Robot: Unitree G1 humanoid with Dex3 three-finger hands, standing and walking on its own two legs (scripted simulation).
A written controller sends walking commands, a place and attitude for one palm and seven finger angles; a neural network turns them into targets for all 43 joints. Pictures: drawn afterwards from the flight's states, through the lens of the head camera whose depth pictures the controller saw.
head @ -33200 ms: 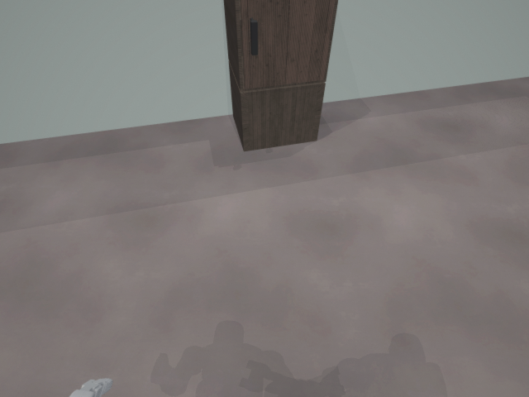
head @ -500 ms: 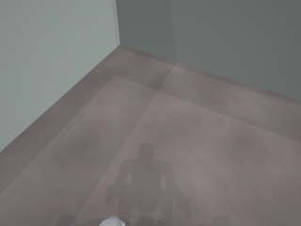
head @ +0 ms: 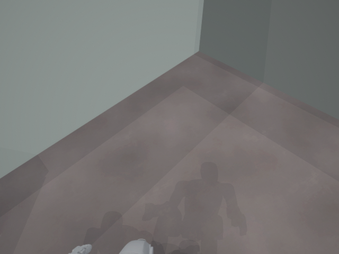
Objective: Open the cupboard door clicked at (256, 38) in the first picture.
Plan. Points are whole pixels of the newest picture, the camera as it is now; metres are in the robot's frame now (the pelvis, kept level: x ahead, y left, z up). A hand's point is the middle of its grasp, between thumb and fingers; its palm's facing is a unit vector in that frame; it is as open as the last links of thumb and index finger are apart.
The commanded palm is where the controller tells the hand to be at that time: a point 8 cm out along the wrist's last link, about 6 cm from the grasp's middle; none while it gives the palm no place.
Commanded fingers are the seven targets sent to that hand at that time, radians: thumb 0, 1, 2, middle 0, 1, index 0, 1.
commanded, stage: turn to face it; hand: left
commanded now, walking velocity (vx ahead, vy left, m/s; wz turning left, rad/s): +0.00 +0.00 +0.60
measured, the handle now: out of the picture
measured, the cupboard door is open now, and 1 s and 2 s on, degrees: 43 43 43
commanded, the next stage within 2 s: none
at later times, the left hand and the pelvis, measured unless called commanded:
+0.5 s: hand out of the picture +0.07 +0.21 -0.16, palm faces +0.31 -0.90 -0.30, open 7.4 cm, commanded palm none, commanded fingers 0.00 0.90 0.90 -0.20 -0.30 -0.20 -0.30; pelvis +0.04 -0.04 -0.01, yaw +18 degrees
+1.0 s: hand out of the picture +0.01 +0.19 -0.16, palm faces +0.59 -0.77 -0.25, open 7.4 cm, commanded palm none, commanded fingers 0.00 0.90 0.90 -0.20 -0.30 -0.20 -0.30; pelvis +0.06 -0.04 +0.00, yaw +37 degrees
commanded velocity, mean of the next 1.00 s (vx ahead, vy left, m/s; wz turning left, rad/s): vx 0.00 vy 0.00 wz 0.60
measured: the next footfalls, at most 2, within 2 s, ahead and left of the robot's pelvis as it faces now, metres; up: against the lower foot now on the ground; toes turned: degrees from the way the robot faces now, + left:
left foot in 0.20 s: +0.05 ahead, +0.12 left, +0.00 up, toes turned +14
right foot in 0.50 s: +0.13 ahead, -0.15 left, +0.00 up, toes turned +15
